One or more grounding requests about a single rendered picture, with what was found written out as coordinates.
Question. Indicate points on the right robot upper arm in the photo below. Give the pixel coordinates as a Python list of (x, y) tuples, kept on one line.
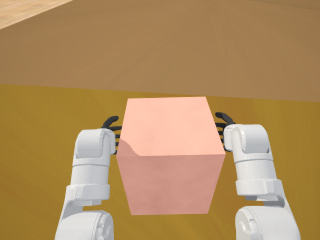
[(271, 222)]

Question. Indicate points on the left robot hand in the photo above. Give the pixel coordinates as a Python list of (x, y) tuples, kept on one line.
[(106, 125)]

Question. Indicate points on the carton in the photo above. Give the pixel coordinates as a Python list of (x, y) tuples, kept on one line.
[(169, 155)]

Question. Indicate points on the right robot hand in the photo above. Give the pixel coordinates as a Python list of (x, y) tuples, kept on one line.
[(228, 121)]

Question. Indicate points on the left robot upper arm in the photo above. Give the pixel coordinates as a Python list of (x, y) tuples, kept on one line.
[(86, 225)]

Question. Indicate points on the robot right forearm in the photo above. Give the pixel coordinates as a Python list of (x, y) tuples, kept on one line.
[(256, 175)]

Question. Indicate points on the robot left forearm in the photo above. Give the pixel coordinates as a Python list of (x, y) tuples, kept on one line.
[(89, 178)]

